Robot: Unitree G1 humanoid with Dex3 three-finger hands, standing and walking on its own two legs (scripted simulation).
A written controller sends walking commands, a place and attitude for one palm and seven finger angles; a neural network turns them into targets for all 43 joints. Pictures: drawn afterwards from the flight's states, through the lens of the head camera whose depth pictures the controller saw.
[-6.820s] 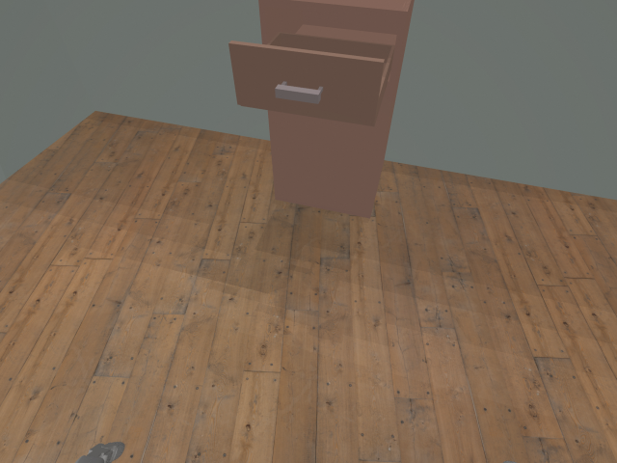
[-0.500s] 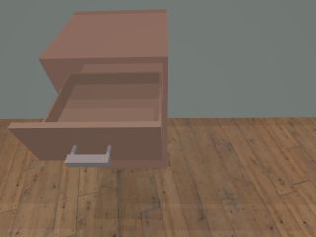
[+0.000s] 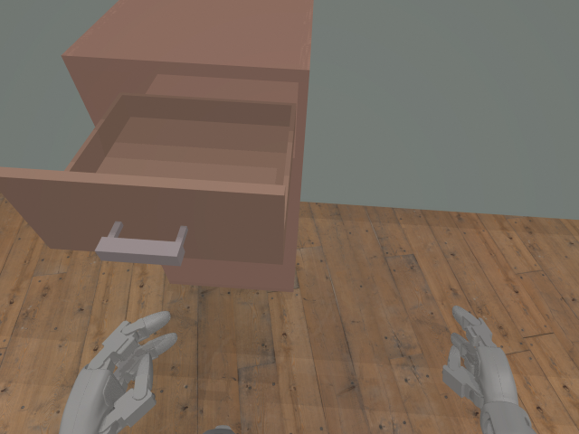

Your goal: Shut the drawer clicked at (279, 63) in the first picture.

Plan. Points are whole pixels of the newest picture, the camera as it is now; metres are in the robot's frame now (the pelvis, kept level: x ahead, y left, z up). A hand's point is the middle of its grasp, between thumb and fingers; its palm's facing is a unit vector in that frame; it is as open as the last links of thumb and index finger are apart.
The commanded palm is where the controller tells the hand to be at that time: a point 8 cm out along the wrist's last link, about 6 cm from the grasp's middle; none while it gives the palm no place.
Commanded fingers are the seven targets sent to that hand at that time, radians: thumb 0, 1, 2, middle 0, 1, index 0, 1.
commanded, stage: raise the hand and make a fist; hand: left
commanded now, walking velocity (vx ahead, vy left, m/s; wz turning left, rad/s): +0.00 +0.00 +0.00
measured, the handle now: (145, 240) +0.38 +0.25 +0.03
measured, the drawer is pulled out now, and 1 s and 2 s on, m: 0.30 0.30 0.30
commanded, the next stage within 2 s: bring the fist close to the handle in 1.52 s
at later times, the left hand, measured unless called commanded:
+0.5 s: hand (106, 357) +0.19 +0.22 +0.06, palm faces +0.10 -0.99 -0.08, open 3.7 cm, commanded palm +0.15 +0.27 +0.07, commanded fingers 0.00 0.90 0.90 -1.10 -1.27 -1.10 -1.27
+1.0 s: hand (94, 356) +0.18 +0.22 +0.10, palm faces +0.02 -1.00 -0.06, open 3.2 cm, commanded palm +0.14 +0.27 +0.12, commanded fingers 0.00 0.90 0.90 -1.40 -1.60 -1.40 -1.60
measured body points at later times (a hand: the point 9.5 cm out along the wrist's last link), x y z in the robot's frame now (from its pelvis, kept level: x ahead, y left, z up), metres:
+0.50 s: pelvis +0.00 +0.02 +0.00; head +0.03 +0.01 +0.45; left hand +0.18 +0.28 +0.07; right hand +0.12 -0.23 -0.10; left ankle +0.03 +0.15 -0.69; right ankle -0.01 -0.08 -0.69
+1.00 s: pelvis +0.01 +0.05 +0.01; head +0.02 +0.04 +0.46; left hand +0.18 +0.27 +0.11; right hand +0.23 -0.15 -0.03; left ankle +0.03 +0.15 -0.69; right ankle -0.01 -0.08 -0.69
